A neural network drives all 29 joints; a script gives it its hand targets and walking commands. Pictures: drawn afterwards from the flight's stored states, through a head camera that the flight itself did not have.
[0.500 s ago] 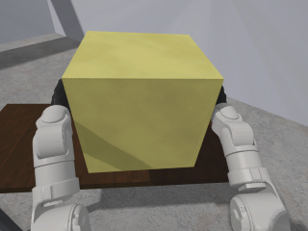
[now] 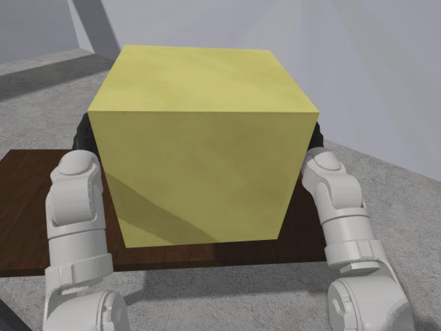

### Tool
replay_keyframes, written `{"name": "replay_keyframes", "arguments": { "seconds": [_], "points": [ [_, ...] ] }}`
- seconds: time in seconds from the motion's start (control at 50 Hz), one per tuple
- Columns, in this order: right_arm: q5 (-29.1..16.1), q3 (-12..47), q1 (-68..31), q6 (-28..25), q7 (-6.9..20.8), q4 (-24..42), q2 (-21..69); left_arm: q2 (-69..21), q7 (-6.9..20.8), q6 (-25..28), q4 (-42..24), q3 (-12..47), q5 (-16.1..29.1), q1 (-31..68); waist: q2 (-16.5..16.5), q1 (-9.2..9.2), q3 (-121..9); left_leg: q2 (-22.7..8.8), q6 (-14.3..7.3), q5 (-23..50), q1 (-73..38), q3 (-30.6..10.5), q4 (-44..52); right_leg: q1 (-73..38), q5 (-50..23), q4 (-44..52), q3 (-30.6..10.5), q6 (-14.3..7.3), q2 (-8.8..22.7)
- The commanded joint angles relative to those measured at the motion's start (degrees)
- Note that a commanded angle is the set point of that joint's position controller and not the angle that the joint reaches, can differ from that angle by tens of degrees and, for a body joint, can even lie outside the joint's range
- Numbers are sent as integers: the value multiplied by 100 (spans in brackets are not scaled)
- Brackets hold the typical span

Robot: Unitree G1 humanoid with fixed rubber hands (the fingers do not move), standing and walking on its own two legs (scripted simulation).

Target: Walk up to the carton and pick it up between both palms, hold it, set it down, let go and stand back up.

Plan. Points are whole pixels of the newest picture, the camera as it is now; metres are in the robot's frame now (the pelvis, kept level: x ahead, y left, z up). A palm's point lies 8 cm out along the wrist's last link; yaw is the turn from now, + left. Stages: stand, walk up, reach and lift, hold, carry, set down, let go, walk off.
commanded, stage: hold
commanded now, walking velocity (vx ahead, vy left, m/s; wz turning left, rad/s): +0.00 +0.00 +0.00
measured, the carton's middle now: (202, 143) +0.42 +0.00 +0.19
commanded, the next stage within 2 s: none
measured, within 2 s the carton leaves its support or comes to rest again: neither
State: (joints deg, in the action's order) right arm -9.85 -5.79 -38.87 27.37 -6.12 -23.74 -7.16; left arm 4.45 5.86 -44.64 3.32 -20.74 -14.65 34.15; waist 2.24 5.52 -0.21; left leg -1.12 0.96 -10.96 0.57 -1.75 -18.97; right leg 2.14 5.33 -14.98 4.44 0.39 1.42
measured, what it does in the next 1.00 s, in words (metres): stands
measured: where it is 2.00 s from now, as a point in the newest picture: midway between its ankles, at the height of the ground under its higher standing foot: outside the picture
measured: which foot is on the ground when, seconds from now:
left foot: down 0.00-1.00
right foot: down 0.00-1.00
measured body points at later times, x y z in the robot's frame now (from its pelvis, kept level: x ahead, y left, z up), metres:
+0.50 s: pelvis +0.00 +0.00 +0.00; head -0.05 +0.02 +0.45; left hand +0.37 +0.19 +0.21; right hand +0.37 -0.19 +0.21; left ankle +0.00 +0.13 -0.75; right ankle +0.04 -0.13 -0.75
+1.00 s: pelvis +0.00 +0.00 +0.00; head -0.05 +0.02 +0.45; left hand +0.37 +0.19 +0.21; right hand +0.37 -0.19 +0.21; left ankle +0.00 +0.13 -0.75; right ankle +0.04 -0.13 -0.75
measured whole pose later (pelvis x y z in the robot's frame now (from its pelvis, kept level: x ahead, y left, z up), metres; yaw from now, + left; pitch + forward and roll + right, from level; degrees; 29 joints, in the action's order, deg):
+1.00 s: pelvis +0.00 +0.00 +0.00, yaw +0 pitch -7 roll -1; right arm -10.6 -4.8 -38.1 28.2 -6.5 -22.2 -7.7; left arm 4.1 6.1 -45.2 1.8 -20.6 -14.8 33.0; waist 2.1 5.4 0.0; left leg -1.3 0.9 -11.3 0.1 -1.4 -18.8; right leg 1.7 5.4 -14.6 4.0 0.5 1.2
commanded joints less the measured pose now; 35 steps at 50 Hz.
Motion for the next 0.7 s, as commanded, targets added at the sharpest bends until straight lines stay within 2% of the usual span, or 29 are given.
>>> {"name": "replay_keyframes", "arguments": {
  "seconds": [0.0, 0.02, 0.06, 0.08, 0.1, 0.14, 0.16, 0.18, 0.2, 0.22, 0.24, 0.28, 0.3, 0.32, 0.34, 0.36, 0.38, 0.4, 0.42, 0.48, 0.5, 0.52, 0.54, 0.56, 0.58, 0.62, 0.64, 0.66, 0.68],
  "points": [
    [-748, 2022, -4001, -363, 867, 1661, 2383, -2335, 866, 329, -756, 2566, 1011, 3589, -397, 10, -2137, 383, 111, 1295, 610, 263, 407, -1561, -764, -38, -129, -83, -365],
    [-679, 1879, -3879, -310, 849, 1515, 2372, -2365, 895, 343, -644, 2621, 1069, 3731, -363, 121, -1967, 396, 96, 1028, 676, 251, 410, -1364, -591, 7, -150, -97, -352],
    [-770, 1988, -3830, -316, 929, 1472, 2458, -2388, 892, 278, -776, 2477, 970, 3444, -445, -121, -1987, 331, 129, 1119, 804, 211, 472, -1551, -561, -62, -169, -107, -396],
    [-664, 1808, -3854, -295, 906, 1429, 2311, -2351, 934, 253, -527, 2477, 954, 3606, -424, 56, -1805, 356, 84, 768, 792, 247, 486, -1391, -382, -15, -168, -95, -349],
    [-620, 1816, -3962, -280, 919, 1265, 2360, -2287, 913, 264, -457, 2346, 872, 3730, -320, -37, -1809, 352, 44, 670, 853, 265, 555, -1336, -213, 27, -167, -137, -364],
    [-702, 1902, -3873, -323, 889, 1545, 2426, -2398, 935, 285, -706, 2597, 1052, 3520, -339, 87, -1903, 395, 83, 993, 797, 248, 434, -1566, -628, -20, -183, -96, -348],
    [-706, 1890, -3978, -356, 905, 1636, 2499, -2358, 945, 327, -735, 2569, 1055, 3760, -354, 79, -1941, 406, 61, 879, 868, 271, 465, -1553, -556, -30, -173, -53, -338],
    [-740, 1967, -3997, -356, 907, 1560, 2530, -2306, 918, 333, -766, 2446, 984, 3716, -308, -54, -2010, 381, 55, 1026, 774, 295, 458, -1545, -581, -32, -183, -100, -343],
    [-611, 1722, -3935, -328, 877, 1331, 2371, -2231, 938, 338, -551, 2545, 1052, 3859, -383, 152, -1820, 430, 73, 781, 859, 282, 448, -1407, -418, -8, -165, -102, -319],
    [-677, 1837, -3967, -349, 917, 1542, 2459, -2311, 905, 331, -617, 2446, 985, 3727, -365, -33, -1951, 408, 41, 860, 884, 275, 469, -1469, -448, -35, -162, -101, -335],
    [-718, 1926, -3925, -337, 886, 1533, 2545, -2320, 899, 341, -725, 2508, 1028, 3624, -337, 0, -2025, 392, 46, 1059, 741, 281, 403, -1505, -669, -46, -189, -77, -328],
    [-862, 2118, -4067, -401, 912, 1886, 2476, -2362, 860, 307, -846, 2599, 1050, 3390, -357, -135, -2233, 361, 108, 1434, 634, 256, 396, -1637, -869, -78, -183, -82, -414],
    [-856, 2030, -3822, -380, 921, 1528, 2347, -2471, 811, 319, -1013, 2693, 1008, 3514, -605, 9, -2171, 318, 235, 1530, 519, 200, 385, -1527, -842, -107, -148, -135, -405],
    [-827, 1991, -3798, -412, 874, 1759, 2273, -2443, 831, 293, -948, 2725, 1099, 3354, -453, 76, -2227, 374, 215, 1640, 424, 246, 300, -1537, -1035, -53, -134, -112, -409],
    [-799, 2003, -3728, -342, 850, 1684, 2322, -2322, 846, 265, -855, 2552, 1029, 3291, -386, -8, -2138, 354, 176, 1513, 528, 224, 343, -1565, -976, -50, -150, -99, -393],
    [-638, 1758, -3671, -287, 864, 1258, 2152, -2288, 882, 254, -535, 2458, 929, 3433, -482, 101, -1706, 357, 173, 998, 723, 217, 461, -1401, -503, 28, -174, -139, -365],
    [-717, 1904, -3686, -298, 880, 1493, 2364, -2276, 919, 244, -706, 2445, 927, 3292, -312, -23, -1848, 371, 97, 1041, 759, 259, 429, -1538, -656, -20, -177, -108, -367],
    [-677, 1896, -3753, -285, 909, 1281, 2369, -2246, 926, 230, -546, 2343, 859, 3440, -283, -19, -1633, 379, 58, 798, 909, 281, 507, -1474, -342, 19, -200, -93, -334],
    [-652, 1880, -3876, -299, 904, 1453, 2402, -2202, 968, 248, -581, 2481, 932, 3495, -210, 40, -1731, 382, 23, 771, 892, 269, 502, -1523, -407, -1, -188, -97, -349],
    [-803, 1981, -3877, -380, 914, 1722, 2481, -2387, 893, 319, -1029, 2681, 1062, 3526, -452, -10, -2106, 391, 122, 1241, 710, 292, 403, -1560, -764, -89, -173, -93, -382],
    [-809, 2032, -3917, -407, 876, 1836, 2520, -2407, 857, 376, -1188, 2745, 1150, 3765, -479, 82, -2256, 406, 148, 1404, 626, 261, 344, -1631, -980, -102, -161, -75, -357],
    [-874, 2018, -3800, -418, 871, 1904, 2446, -2422, 825, 373, -1232, 2836, 1158, 3548, -543, 59, -2350, 373, 209, 1599, 507, 264, 295, -1600, -1109, -118, -168, -97, -386],
    [-839, 1994, -3860, -408, 863, 1843, 2329, -2392, 787, 384, -1247, 2825, 1159, 3711, -602, 71, -2283, 391, 221, 1421, 562, 254, 303, -1548, -943, -94, -135, -113, -396],
    [-869, 2049, -3824, -406, 844, 1933, 2393, -2378, 794, 328, -1108, 2727, 1083, 3315, -481, -16, -2246, 392, 178, 1520, 584, 253, 320, -1648, -1032, -95, -146, -97, -396],
    [-756, 1906, -3714, -310, 877, 1524, 2245, -2244, 816, 269, -823, 2507, 919, 3364, -474, -71, -1895, 366, 167, 1270, 674, 234, 415, -1527, -741, -41, -153, -99, -390],
    [-630, 1781, -3812, -283, 900, 1377, 2185, -2205, 892, 241, -502, 2494, 903, 3412, -301, 76, -1640, 348, 87, 703, 785, 238, 534, -1284, -272, 39, -194, -119, -334],
    [-675, 1940, -3804, -254, 910, 1415, 2282, -2225, 938, 188, -493, 2412, 864, 3290, -264, -6, -1695, 366, 47, 857, 761, 297, 498, -1417, -434, 41, -172, -99, -348],
    [-646, 1879, -3693, -276, 877, 1584, 2345, -2297, 956, 238, -652, 2553, 967, 3354, -272, 131, -1804, 377, 50, 843, 854, 273, 463, -1548, -546, 8, -181, -98, -337],
    [-688, 1908, -3774, -317, 880, 1611, 2471, -2362, 957, 260, -799, 2626, 1013, 3514, -327, 112, -1879, 383, 94, 1023, 771, 307, 448, -1574, -674, -39, -161, -79, -319]
  ]
}}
